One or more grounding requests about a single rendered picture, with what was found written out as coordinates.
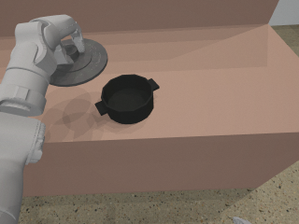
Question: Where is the pot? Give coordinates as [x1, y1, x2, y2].
[95, 74, 160, 124]

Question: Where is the table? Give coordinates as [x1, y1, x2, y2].
[0, 0, 299, 197]

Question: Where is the knob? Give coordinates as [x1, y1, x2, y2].
[64, 45, 79, 61]

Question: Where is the robot left hand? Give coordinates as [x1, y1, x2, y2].
[39, 14, 85, 64]

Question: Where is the lid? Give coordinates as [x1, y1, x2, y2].
[50, 38, 108, 87]

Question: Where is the left robot forearm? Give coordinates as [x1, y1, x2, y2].
[0, 18, 61, 118]

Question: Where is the left robot upper arm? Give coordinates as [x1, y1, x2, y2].
[0, 112, 46, 224]

